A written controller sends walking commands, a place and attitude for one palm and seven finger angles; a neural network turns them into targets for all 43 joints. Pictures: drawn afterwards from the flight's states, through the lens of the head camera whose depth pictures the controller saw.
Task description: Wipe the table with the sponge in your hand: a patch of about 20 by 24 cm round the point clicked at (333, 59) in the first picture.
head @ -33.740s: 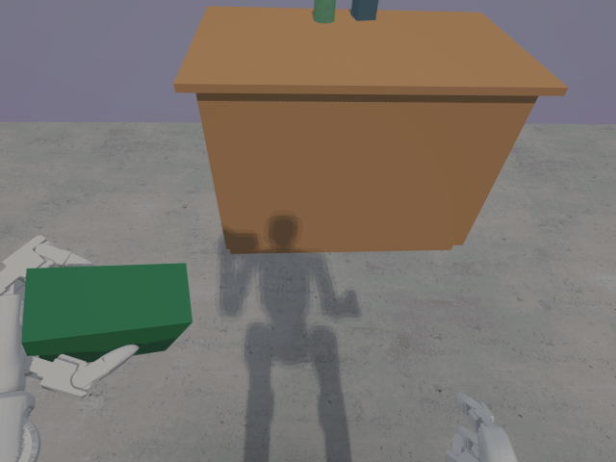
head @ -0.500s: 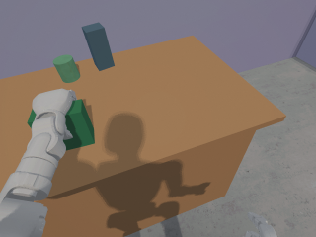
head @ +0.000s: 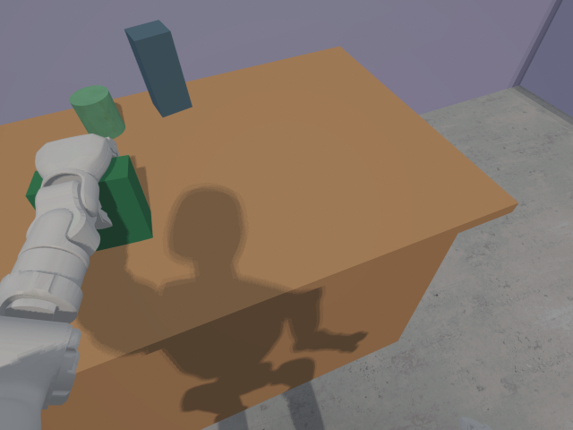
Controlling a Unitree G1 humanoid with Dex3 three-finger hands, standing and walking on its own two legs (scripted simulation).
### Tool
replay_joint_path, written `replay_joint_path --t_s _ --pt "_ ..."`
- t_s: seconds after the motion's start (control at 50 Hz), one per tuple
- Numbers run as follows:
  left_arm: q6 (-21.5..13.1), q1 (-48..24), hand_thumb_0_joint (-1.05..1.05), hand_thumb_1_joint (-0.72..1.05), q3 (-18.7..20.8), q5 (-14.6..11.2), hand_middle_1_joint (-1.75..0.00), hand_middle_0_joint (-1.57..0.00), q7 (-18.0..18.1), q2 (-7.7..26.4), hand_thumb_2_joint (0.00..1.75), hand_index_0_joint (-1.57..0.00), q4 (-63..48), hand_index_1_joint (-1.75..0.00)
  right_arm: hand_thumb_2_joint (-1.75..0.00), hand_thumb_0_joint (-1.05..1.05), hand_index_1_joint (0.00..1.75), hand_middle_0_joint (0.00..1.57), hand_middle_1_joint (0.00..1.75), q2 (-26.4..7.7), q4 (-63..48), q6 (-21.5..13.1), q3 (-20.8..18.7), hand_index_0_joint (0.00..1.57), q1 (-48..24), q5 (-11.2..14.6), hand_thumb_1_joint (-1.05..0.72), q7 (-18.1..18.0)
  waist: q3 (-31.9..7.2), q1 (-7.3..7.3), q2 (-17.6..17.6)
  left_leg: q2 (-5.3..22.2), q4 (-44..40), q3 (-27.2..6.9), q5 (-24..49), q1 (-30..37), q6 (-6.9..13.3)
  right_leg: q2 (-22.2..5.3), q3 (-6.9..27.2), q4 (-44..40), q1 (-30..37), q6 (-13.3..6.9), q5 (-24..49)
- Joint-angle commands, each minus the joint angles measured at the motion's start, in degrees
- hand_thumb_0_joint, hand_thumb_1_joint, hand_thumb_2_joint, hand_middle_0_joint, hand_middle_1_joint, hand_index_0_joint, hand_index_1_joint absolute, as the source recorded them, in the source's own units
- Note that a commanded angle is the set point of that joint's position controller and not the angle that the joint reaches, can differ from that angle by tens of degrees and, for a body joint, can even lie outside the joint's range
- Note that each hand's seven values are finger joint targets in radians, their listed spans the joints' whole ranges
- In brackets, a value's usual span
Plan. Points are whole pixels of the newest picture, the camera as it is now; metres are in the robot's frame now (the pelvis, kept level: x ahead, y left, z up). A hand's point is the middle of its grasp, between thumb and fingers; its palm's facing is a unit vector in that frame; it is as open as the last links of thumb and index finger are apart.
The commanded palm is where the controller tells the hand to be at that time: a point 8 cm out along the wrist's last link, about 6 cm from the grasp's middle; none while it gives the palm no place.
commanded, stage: wipe forward along the middle lane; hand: left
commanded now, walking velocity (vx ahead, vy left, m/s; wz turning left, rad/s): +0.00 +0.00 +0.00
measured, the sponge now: (103, 216) +0.41 +0.31 +0.07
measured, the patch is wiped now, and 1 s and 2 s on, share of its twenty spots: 1.00 1.00 1.00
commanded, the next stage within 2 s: slide back across to the first lane in 0.08 s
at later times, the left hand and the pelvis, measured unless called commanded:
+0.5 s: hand (85, 176) +0.44 +0.33 +0.12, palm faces -0.04 -0.02 -1.00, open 10.0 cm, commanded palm +0.41 +0.34 +0.17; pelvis +0.03 +0.02 +0.00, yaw -1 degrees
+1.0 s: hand (34, 192) +0.41 +0.39 +0.13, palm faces -0.11 -0.02 -0.99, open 10.0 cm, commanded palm +0.38 +0.38 +0.18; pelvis +0.04 +0.03 +0.00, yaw +1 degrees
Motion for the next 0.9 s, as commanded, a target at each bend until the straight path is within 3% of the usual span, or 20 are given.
replay_joint_path --t_s 0.0,0.08,0.16,0.18,0.2,0.26,0.3,0.32,0.38,0.42,0.5,0.52,0.54,0.62,0.64,0.68,0.72,0.74,0.8,0.88 --pt "0.6 -18.1 0.00 0.10 0.0 2.3 -1.60 -1.20 1.4 11.1 1.30 -1.20 -1.0 -1.60 -0.90 0.00 0.30 0.20 0.30 -7.7 -6.5 -1.9 -2.5 0.20 -2.2 0.0 -0.90 -0.5 -10.9 -1.33 -6.0 -1.5 -3.5 -0.1 6.5 -1.6 2.2 -0.3 1.5 -3.4 9.4 -0.9 1.7" --pt "0.4 -22.7 0.00 0.10 -0.4 3.2 -1.60 -1.20 1.7 11.6 1.30 -1.20 0.5 -1.60 -0.90 0.00 0.30 0.20 0.30 -7.8 -6.0 -2.1 -2.5 0.20 -0.8 -0.3 -0.90 -0.5 -12.3 -2.25 -4.9 -1.3 -3.1 -0.5 7.7 -0.9 2.1 -0.1 1.3 -2.8 8.3 -1.1 2.6" --pt "0.0 -23.4 0.00 0.10 0.1 3.4 -1.60 -1.20 1.9 12.0 1.30 -1.20 1.7 -1.60 -0.90 0.00 0.30 0.20 0.30 -7.8 -5.9 -2.0 -2.6 0.20 0.1 -0.6 -0.90 -0.5 -15.0 -2.14 -4.7 -1.2 -2.4 -0.6 11.0 -0.4 2.0 -0.1 1.2 -1.8 9.5 -1.3 6.5" --pt "0.2 -20.5 0.00 0.10 1.8 3.3 -1.60 -1.20 1.9 13.4 1.30 -1.20 2.4 -1.60 -0.90 0.00 0.30 0.20 0.30 -7.9 -6.0 -1.7 -2.7 0.20 0.3 -0.7 -0.90 -0.4 -15.7 -1.07 -5.2 -1.2 -2.4 -0.5 11.6 -0.5 2.0 -0.1 1.1 -1.8 10.8 -1.4 7.3" --pt "0.3 -20.3 0.00 0.10 2.2 3.4 -1.60 -1.20 1.8 14.4 1.30 -1.20 2.2 -1.60 -0.90 0.00 0.30 0.20 0.30 -8.0 -6.2 -1.4 -2.5 0.20 -0.3 -0.5 -0.90 -0.3 -15.0 -0.98 -5.0 -1.2 -2.5 -0.3 11.7 -0.8 1.9 -0.2 1.1 -1.9 11.2 -1.3 7.6" --pt "-0.4 -19.6 0.00 0.10 3.3 3.2 -1.60 -1.20 1.8 15.2 1.30 -1.20 -3.0 -1.60 -0.90 0.00 0.30 0.20 0.30 -7.7 -7.3 -1.3 -2.8 0.20 -0.8 -0.6 -0.90 0.0 -18.8 0.50 -2.4 -1.2 -2.6 -0.6 16.5 1.7 2.0 -0.2 1.1 -1.2 14.3 -1.8 11.6" --pt "0.1 -17.3 0.00 0.10 5.3 3.1 -1.60 -1.20 2.0 17.5 1.30 -1.20 -3.9 -1.60 -0.90 0.00 0.30 0.20 0.30 -7.9 -7.5 -0.8 -2.7 0.20 -1.4 -0.6 -0.90 0.2 -17.5 1.05 -3.4 -1.2 -3.1 -0.5 16.7 1.1 2.2 -0.2 0.9 -1.5 15.6 -1.8 12.2" --pt "0.5 -17.1 0.00 0.10 4.8 2.9 -1.60 -1.20 1.9 16.8 1.30 -1.20 -4.7 -1.60 -0.90 0.00 0.30 0.20 0.30 -7.8 -7.8 -0.7 -2.6 0.20 -1.9 -0.4 -0.90 0.2 -16.5 0.97 -3.7 -1.2 -3.4 -0.6 16.5 1.2 2.2 -0.2 0.8 -1.7 15.3 -1.7 11.6" --pt "1.0 -14.6 0.00 0.10 7.6 2.4 -1.60 -1.20 1.9 19.6 1.30 -1.20 -9.7 -1.60 -0.90 0.00 0.30 0.20 0.30 -7.9 -8.4 -0.7 -2.7 0.20 -3.0 -0.4 -0.90 0.4 -18.5 2.35 -2.2 -1.4 -3.6 -0.7 20.4 3.1 2.4 -0.2 0.8 -1.3 18.3 -2.0 14.9" --pt "1.9 -14.0 0.00 0.10 7.0 2.0 -1.60 -1.20 1.7 18.8 1.30 -1.20 -12.4 -1.60 -0.90 0.00 0.30 0.20 0.30 -7.8 -8.8 -0.7 -2.7 0.20 -4.0 -0.2 -0.90 0.7 -16.8 2.27 -1.9 -1.2 -4.0 -1.0 20.6 3.8 2.5 -0.2 0.4 -1.8 17.9 -2.0 14.4" --pt "3.1 -12.4 0.00 0.10 9.3 1.5 -1.60 -1.20 0.4 22.0 1.30 -1.20 -14.8 -1.60 -0.90 0.00 0.30 0.20 0.30 -8.1 -8.6 -0.7 -2.5 0.20 -5.1 -0.2 -0.90 0.6 -16.2 2.43 -2.3 -1.5 -4.2 -0.9 22.0 4.6 2.7 -0.3 0.4 -2.0 19.6 -2.0 16.1" --pt "3.1 -12.1 0.00 0.10 8.2 1.5 -1.60 -1.20 -0.2 20.8 1.30 -1.20 -15.8 -1.60 -0.90 0.00 0.30 0.20 0.30 -8.0 -8.9 -0.7 -2.5 0.20 -5.3 -0.3 -0.90 0.6 -16.3 2.35 -2.4 -1.5 -4.2 -0.8 22.3 5.0 2.7 -0.4 0.5 -2.1 19.9 -2.0 16.7" --pt "2.6 -12.8 0.00 0.10 9.1 1.2 -1.60 -1.20 -0.8 21.7 1.30 -1.20 -17.4 -1.60 -0.90 0.00 0.30 0.20 0.30 -7.9 -9.1 -0.9 -2.4 0.20 -5.8 -0.2 -0.90 0.5 -16.7 2.32 -0.8 -1.4 -4.5 -1.2 24.1 5.7 2.6 -0.4 0.5 -2.1 20.0 -2.3 17.6" --pt "1.9 -11.6 0.00 0.10 7.2 1.4 -1.60 -1.20 -3.1 20.1 1.30 -1.20 -18.2 -1.60 -0.90 0.00 0.30 0.20 0.30 -8.0 -9.1 -0.7 -2.6 0.20 -5.4 -0.3 -0.90 0.5 -15.5 1.54 -1.3 -1.2 -3.7 -1.4 24.8 7.7 2.8 -0.2 0.0 -2.5 18.1 -2.3 17.3" --pt "1.1 -12.9 0.00 0.10 7.4 0.9 -1.60 -1.20 -3.8 20.2 1.30 -1.20 -20.6 -1.60 -0.90 0.00 0.30 0.20 0.30 -7.8 -9.5 -0.9 -2.5 0.20 -5.9 -0.2 -0.90 0.4 -16.0 1.41 0.6 -1.1 -3.6 -1.9 27.3 8.8 2.7 -0.2 0.2 -2.5 17.8 -2.6 18.1" --pt "0.4 -11.7 0.00 0.10 8.1 0.9 -1.60 -1.20 -4.5 21.1 1.30 -1.20 -19.3 -1.60 -0.90 0.00 0.30 0.20 0.30 -8.1 -9.0 -0.8 -2.6 0.20 -5.0 -0.4 -0.90 0.3 -14.9 1.29 -0.8 -1.0 -3.1 -1.9 27.2 9.4 2.8 0.0 -0.3 -2.7 16.8 -2.5 17.6" --pt "-0.7 -13.3 0.00 0.10 6.9 0.7 -1.60 -1.20 -5.0 19.8 1.30 -1.20 -20.7 -1.60 -0.90 0.00 0.30 0.20 0.30 -7.9 -9.2 -0.9 -2.6 0.20 -4.9 -0.5 -0.90 0.2 -15.2 1.01 -0.3 -0.9 -2.9 -2.1 27.7 10.2 2.7 -0.1 -0.2 -2.8 15.9 -2.5 17.4" --pt "-1.5 -15.1 0.00 0.10 6.9 0.6 -1.60 -1.20 -5.3 20.1 1.30 -1.20 -22.2 -1.60 -0.90 0.00 0.30 0.20 0.30 -7.7 -9.4 -1.2 -2.4 0.20 -5.3 -0.4 -0.90 0.0 -15.5 0.72 1.4 -0.7 -2.9 -2.5 29.9 10.9 2.4 0.0 -0.1 -2.8 15.4 -2.8 17.8" --pt "-2.3 -13.1 0.00 0.10 8.1 1.1 -1.60 -1.20 -5.3 21.0 1.30 -1.20 -20.8 -1.60 -0.90 0.00 0.30 0.20 0.30 -7.9 -8.9 -0.9 -2.7 0.20 -4.4 -0.7 -0.90 0.2 -16.2 1.34 0.6 -0.8 -2.2 -2.3 31.0 11.1 2.2 0.0 -0.3 -2.6 15.8 -2.8 18.7" --pt "-3.6 -12.5 0.00 0.10 12.6 1.3 -1.60 -1.20 -4.8 26.0 1.30 -1.20 -19.7 -1.60 -0.90 0.00 0.30 0.20 0.30 -8.3 -8.5 -0.6 -2.6 0.20 -4.0 -1.0 -0.90 0.1 -16.9 1.91 0.4 -0.9 -2.3 -2.2 31.8 9.8 2.1 -0.3 -0.2 -2.3 17.4 -2.8 20.0"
